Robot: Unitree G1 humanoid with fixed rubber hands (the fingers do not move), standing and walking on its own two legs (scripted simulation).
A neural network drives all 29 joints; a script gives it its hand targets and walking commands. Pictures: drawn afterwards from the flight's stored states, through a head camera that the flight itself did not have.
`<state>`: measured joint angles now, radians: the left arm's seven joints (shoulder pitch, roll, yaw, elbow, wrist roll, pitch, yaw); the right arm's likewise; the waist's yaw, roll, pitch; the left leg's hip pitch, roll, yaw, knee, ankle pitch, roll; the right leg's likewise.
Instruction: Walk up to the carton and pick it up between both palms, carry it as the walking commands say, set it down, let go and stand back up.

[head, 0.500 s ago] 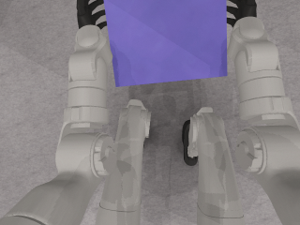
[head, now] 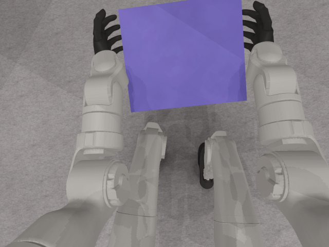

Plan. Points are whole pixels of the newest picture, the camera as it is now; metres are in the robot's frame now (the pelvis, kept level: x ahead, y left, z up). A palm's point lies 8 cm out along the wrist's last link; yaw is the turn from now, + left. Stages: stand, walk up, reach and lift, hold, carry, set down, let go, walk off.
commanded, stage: reach and lift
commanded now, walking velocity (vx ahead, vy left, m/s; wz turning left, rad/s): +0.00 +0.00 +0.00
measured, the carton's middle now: (181, 63) +0.49 +0.03 -0.14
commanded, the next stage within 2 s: none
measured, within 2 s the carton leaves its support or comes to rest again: neither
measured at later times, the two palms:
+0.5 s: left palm (91, 49) +0.45 +0.19 +0.02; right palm (282, 37) +0.49 -0.12 +0.01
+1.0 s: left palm (49, 30) +0.43 +0.19 +0.12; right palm out of the picture +0.46 -0.12 +0.12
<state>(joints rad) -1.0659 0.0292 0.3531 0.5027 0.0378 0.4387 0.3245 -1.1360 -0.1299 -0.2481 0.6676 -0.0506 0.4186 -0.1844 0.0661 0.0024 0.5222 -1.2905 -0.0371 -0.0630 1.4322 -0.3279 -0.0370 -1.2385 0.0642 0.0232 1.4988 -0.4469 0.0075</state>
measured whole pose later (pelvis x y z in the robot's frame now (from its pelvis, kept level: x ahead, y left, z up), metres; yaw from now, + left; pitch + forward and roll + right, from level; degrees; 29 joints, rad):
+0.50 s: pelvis +0.01 +0.00 +0.07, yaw +0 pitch +6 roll +0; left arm -0.94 -0.01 0.34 0.48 0.06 0.43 0.31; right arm -1.01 -0.09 -0.25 0.63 -0.08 0.41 -0.18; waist 0.07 -0.01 0.52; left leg -1.00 -0.03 -0.07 1.16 -0.26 -0.04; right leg -0.95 0.06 0.03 1.23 -0.37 0.00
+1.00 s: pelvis +0.07 -0.01 +0.13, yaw +1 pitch +12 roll +0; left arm -0.65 -0.08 0.39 0.67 0.18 0.40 0.23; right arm -0.69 0.06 -0.34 0.78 -0.18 0.39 -0.17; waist 0.07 -0.02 0.00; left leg -0.84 -0.02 -0.09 0.82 -0.19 -0.04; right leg -0.79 0.05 0.03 0.88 -0.30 -0.01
